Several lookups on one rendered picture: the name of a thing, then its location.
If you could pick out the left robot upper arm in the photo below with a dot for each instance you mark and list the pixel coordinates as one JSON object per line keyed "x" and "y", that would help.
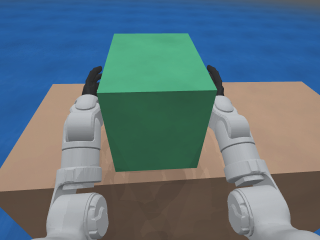
{"x": 81, "y": 216}

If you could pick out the left robot hand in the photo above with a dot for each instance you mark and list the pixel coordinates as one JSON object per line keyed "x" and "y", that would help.
{"x": 91, "y": 84}

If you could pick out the robot left forearm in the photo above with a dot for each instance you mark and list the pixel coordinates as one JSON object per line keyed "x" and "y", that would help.
{"x": 81, "y": 145}

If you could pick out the right robot upper arm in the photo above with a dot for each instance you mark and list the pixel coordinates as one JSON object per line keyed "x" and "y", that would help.
{"x": 260, "y": 213}

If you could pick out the carton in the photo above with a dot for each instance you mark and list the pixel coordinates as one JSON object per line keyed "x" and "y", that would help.
{"x": 156, "y": 98}

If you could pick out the right robot hand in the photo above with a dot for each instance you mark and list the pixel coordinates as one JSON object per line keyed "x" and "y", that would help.
{"x": 214, "y": 74}

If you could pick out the robot right forearm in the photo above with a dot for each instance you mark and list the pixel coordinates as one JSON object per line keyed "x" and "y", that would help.
{"x": 243, "y": 166}

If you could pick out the pedestal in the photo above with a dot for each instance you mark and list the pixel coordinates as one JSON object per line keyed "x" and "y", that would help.
{"x": 174, "y": 204}

